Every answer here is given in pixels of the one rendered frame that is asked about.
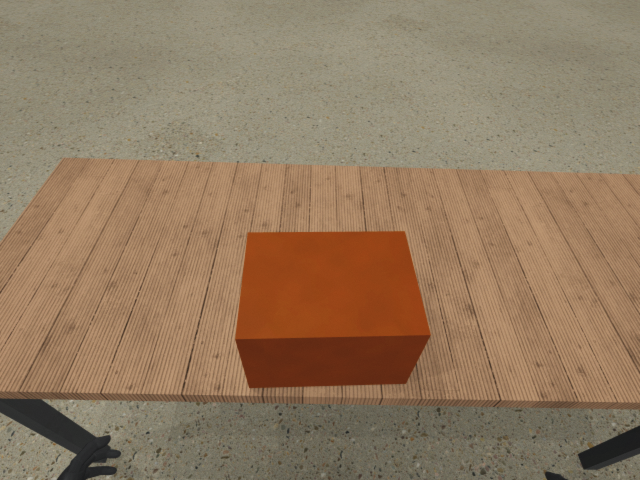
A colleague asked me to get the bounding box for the table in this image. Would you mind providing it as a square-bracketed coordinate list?
[0, 158, 640, 470]

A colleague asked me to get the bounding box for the left robot hand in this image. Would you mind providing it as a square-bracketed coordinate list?
[57, 435, 121, 480]

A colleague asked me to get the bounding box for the carton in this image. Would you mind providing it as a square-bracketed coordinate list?
[235, 231, 431, 388]

